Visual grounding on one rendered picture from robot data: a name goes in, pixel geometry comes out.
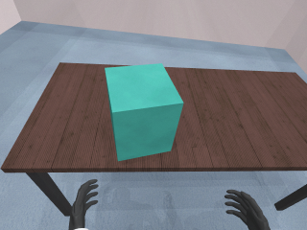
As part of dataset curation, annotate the robot right hand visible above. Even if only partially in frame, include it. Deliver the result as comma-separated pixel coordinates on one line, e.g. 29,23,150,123
224,190,271,230

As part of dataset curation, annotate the robot left hand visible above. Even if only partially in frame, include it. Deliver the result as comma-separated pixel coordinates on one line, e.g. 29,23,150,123
68,179,99,230

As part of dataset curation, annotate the carton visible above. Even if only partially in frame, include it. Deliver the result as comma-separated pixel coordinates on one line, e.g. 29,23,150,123
105,63,184,161

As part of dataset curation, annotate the table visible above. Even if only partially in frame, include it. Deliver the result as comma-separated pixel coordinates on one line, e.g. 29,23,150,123
0,62,307,217

